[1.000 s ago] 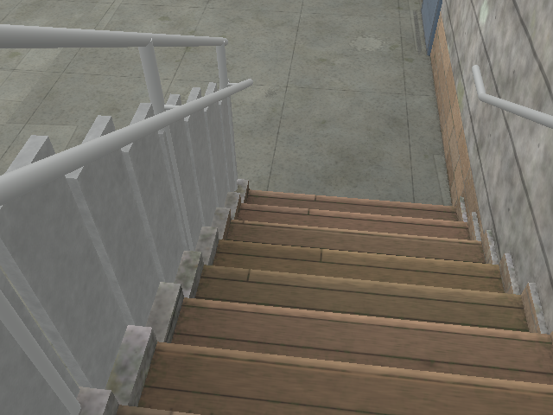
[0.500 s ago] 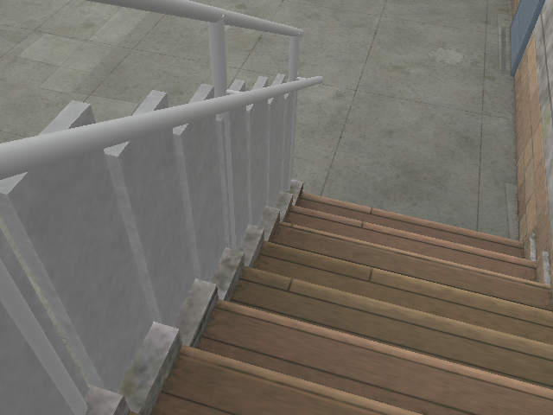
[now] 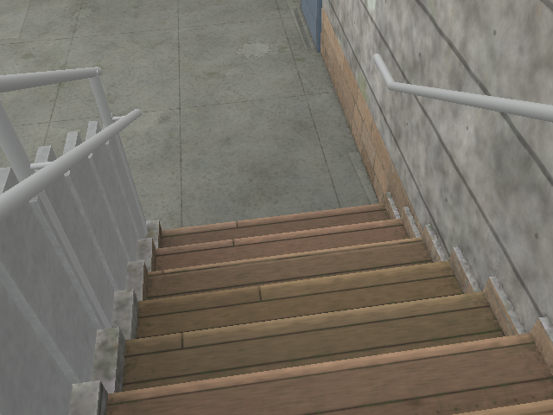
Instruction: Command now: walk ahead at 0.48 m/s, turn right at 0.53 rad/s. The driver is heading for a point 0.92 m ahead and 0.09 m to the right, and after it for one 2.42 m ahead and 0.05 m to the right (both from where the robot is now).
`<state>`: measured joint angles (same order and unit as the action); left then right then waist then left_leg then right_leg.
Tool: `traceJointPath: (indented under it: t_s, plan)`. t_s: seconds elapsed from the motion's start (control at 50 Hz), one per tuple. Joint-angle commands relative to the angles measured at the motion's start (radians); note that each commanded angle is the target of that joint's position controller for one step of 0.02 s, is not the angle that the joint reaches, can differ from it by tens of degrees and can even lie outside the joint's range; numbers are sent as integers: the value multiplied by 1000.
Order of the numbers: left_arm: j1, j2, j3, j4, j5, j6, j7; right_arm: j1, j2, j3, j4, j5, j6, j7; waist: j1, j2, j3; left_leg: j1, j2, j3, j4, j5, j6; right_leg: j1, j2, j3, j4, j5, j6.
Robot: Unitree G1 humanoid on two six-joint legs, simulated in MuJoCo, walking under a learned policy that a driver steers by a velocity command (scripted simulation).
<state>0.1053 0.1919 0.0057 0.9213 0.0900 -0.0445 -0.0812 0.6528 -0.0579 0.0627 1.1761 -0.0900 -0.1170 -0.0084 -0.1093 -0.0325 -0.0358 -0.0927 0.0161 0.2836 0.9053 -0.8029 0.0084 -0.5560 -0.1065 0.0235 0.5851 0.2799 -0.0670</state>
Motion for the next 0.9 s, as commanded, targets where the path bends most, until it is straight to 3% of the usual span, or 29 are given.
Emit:
traceJointPath:
  t_s: [0.02,0.08,0.12,0.14,0.16,0.18,0.2,0.24,0.26,0.28,0.3,0.32,0.34,0.36,0.4,0.46,0.5,0.52,0.54,0.56,0.6,0.62,0.66,0.7,0.72,0.78,0.82,0.86,0.9]
  plan:
    - [-204,13,-9,-75,2,-23,7,51,-139,-38,-8,12,11,-18,-28,52,197,-139,243,-232,-215,647,169,54,24,-80,-65,-104,28]
    - [-7,81,17,14,-1,-28,19,-28,-208,-67,-27,-1,33,-2,53,54,163,-127,241,-215,43,795,141,267,25,-105,-207,-190,17]
    - [483,231,93,174,0,-40,20,-51,-227,-66,-2,-55,57,84,251,-97,13,-411,142,-144,553,758,62,880,44,-160,-249,201,-87]
    - [735,295,106,270,33,-25,33,-18,-147,-64,-26,-21,51,125,264,-237,-265,-673,-10,-127,1051,-3,-19,1329,-123,73,61,783,-294]
    - [807,343,135,286,20,-38,39,-158,-138,-61,-140,14,27,131,309,-121,-305,-876,-21,-237,1139,-28,-34,1439,-185,236,72,892,-338]
    - [739,307,138,270,-12,-55,37,-403,-158,-65,-272,48,-12,112,357,-77,-166,-1141,-14,-290,1095,-40,-55,1400,-222,326,-9,445,-371]
    - [549,172,98,212,-23,-56,33,-454,-218,-80,-310,46,-24,89,271,71,-60,-1129,69,-338,825,118,-12,1149,-203,276,-66,50,-285]
    - [258,-5,19,117,-4,-59,15,-350,-196,-83,-273,10,-11,53,72,121,136,-855,169,-444,386,483,66,477,-175,238,-143,-148,-250]
    - [147,-16,-1,44,-35,-65,16,-359,-205,-95,-245,-3,3,51,51,113,209,-600,173,-402,133,664,62,117,-143,160,-214,-143,-262]
    - [159,63,12,53,-44,-59,15,-379,-153,-87,-254,-7,27,59,36,-2,156,-424,102,-315,138,717,43,-41,-54,128,-189,-178,-268]
    - [223,100,16,69,-17,-63,15,-306,-102,-58,-241,-10,38,88,23,-23,118,-305,89,-306,230,910,37,-173,-23,132,-115,-204,-258]
    - [271,56,-4,69,-8,-81,28,-328,-116,-53,-251,-10,37,94,52,37,103,-388,121,-403,74,1138,35,-131,-2,172,-30,-309,-227]
    - [315,21,-14,65,0,-98,47,-364,-142,-51,-279,-13,28,63,80,21,91,-384,108,-384,-15,1194,14,-119,32,189,31,-381,-219]
    - [311,38,-12,44,5,-108,53,-335,-166,-46,-266,-6,21,44,103,59,82,-200,96,-366,-250,1419,7,-227,116,81,102,-562,-146]
    - [305,104,-20,19,25,-107,33,-437,-185,-53,-339,-5,48,38,62,-8,99,2,58,-273,-161,1259,-27,-385,95,164,128,-671,-153]
    - [434,101,-25,28,-13,-81,41,-486,-252,-67,-359,-18,61,68,107,40,160,-167,79,-330,-471,1060,0,2,35,313,355,-684,-136]
    - [468,167,-5,55,-19,-40,18,-301,-314,-101,-234,26,34,64,59,90,140,-4,58,-256,-697,1157,45,144,74,310,589,-515,-113]
    - [473,175,-2,66,25,-35,-38,20,-394,-146,-151,24,12,63,-71,107,-2,370,135,-305,-518,1235,151,-34,117,282,896,-325,-44]
    - [739,-12,-12,108,-15,-43,-66,115,-471,-156,-133,-8,13,81,23,393,-253,806,324,-452,-152,1967,396,-416,279,66,1501,-1105,40]
    - [697,41,-16,35,-52,-47,-66,63,-475,-161,-179,-33,23,105,-12,308,-285,818,416,-673,-189,2011,476,-662,247,33,1720,-1120,52]
    - [351,132,12,-82,-60,-50,0,-77,-335,-132,-192,-14,39,110,-42,87,-26,419,468,-812,-403,1079,429,-907,134,83,1585,-890,50]
    - [385,74,-8,-64,-47,-45,22,-177,-182,-81,-205,-36,38,100,57,-54,40,132,387,-682,-454,916,356,-722,44,176,1325,-612,5]
    - [344,-25,-36,-62,10,-34,20,-305,-77,-40,-216,-29,3,63,166,10,175,-341,242,-540,-588,798,298,-447,-72,164,864,-311,-56]
    - [267,10,-24,-43,15,-30,-6,-237,-133,-51,-185,24,-41,36,89,32,106,-466,143,-410,-578,673,317,-231,-32,31,492,-32,-22]
    - [212,27,-19,-55,6,-26,-20,-149,-178,-51,-142,3,-46,47,66,114,90,-477,139,-432,-578,672,315,-180,-35,11,524,-28,6]
    - [279,54,-12,-45,11,-38,-28,-170,-277,-64,-150,-13,-36,58,134,65,58,-486,145,-421,-429,902,279,-32,27,-26,558,-81,39]
    - [47,68,-23,-124,19,-27,-7,94,-186,-41,-19,6,-47,5,-14,44,129,148,259,-638,-311,757,302,-701,-53,147,367,-76,70]
    - [-80,5,-52,-156,19,-30,13,306,-101,-27,54,1,-33,-34,-106,66,129,455,261,-720,-246,757,280,-964,-60,170,136,-34,73]
    - [-99,-1,-65,-117,14,-36,-5,238,-54,-2,25,11,-15,-28,-68,48,176,163,197,-645,-210,737,275,-729,-74,83,31,221,58]
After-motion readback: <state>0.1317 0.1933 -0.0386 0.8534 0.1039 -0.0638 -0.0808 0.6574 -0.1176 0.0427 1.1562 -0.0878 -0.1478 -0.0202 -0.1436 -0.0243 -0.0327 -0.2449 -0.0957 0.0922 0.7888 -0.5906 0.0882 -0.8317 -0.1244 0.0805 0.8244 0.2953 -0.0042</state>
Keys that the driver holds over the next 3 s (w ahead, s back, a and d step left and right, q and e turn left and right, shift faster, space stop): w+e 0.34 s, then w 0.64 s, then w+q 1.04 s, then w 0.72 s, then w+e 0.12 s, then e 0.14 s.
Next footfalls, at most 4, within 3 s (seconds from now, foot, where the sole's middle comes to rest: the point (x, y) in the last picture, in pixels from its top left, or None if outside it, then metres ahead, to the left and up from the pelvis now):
0.12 right None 0.16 -0.12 -0.86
0.52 left None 0.47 0.05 -1.03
1.12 right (359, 403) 0.74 -0.29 -1.20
1.70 left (281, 345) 1.07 -0.06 -1.37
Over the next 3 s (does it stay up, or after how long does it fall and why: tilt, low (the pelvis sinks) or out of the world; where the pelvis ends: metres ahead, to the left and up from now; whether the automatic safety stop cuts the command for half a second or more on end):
stays up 1.65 -0.04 -0.95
